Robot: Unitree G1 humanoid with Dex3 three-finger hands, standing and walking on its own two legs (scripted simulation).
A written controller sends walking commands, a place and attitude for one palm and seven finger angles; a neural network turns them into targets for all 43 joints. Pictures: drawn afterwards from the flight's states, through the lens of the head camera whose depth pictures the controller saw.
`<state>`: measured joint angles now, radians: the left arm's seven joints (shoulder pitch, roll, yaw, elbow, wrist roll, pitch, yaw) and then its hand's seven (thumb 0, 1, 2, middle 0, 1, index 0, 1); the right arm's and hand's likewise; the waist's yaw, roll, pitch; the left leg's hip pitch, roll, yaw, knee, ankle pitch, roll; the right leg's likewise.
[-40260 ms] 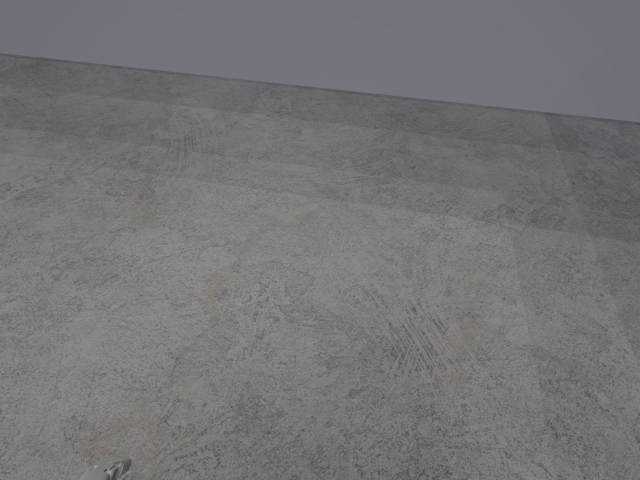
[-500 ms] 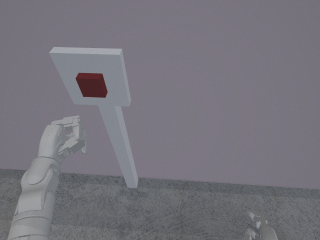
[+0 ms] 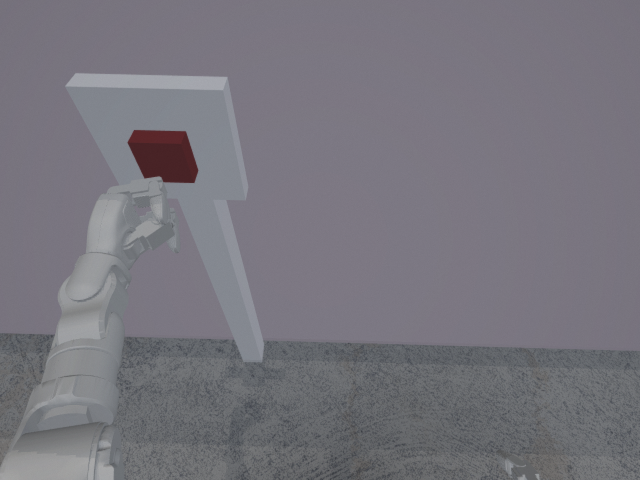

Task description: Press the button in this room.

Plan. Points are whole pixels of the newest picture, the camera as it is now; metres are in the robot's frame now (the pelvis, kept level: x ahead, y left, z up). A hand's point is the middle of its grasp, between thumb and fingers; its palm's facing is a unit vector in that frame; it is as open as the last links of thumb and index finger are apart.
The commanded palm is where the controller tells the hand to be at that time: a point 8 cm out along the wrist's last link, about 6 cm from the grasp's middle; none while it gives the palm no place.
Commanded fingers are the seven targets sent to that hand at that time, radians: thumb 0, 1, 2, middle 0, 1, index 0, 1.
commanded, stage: aim a knuckle at the button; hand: left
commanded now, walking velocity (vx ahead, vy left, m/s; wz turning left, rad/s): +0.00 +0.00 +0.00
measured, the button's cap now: (166, 155) +0.50 +0.22 +0.12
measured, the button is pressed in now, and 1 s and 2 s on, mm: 0 0 13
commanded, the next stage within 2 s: press the button with the knuckle in 0.78 s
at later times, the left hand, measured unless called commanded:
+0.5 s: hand (173, 227) +0.40 +0.20 +0.09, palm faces +0.00 -1.00 +0.00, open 3.1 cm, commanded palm +0.38 +0.25 +0.10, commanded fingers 0.00 0.90 0.90 -1.30 -1.50 -1.30 -1.50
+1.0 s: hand (176, 219) +0.42 +0.20 +0.09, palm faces +0.01 -1.00 -0.02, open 3.1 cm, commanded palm +0.39 +0.25 +0.10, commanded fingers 0.00 0.90 0.90 -1.30 -1.50 -1.30 -1.50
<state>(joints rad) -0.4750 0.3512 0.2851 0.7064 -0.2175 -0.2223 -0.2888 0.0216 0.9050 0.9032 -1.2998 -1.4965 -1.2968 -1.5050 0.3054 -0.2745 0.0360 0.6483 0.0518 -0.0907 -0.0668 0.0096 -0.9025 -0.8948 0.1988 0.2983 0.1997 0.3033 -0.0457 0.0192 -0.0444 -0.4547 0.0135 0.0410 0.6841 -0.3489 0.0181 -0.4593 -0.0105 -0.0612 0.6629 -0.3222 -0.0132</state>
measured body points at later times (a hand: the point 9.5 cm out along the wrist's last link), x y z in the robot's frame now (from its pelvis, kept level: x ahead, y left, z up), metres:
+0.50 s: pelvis +0.00 +0.01 +0.00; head +0.04 +0.01 +0.44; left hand +0.40 +0.25 +0.09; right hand +0.08 -0.25 -0.11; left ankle +0.00 +0.11 -0.72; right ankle +0.01 -0.11 -0.72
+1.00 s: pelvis +0.00 +0.00 -0.01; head +0.05 +0.00 +0.44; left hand +0.41 +0.25 +0.09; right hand +0.08 -0.26 -0.11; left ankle +0.00 +0.11 -0.72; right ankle +0.01 -0.11 -0.72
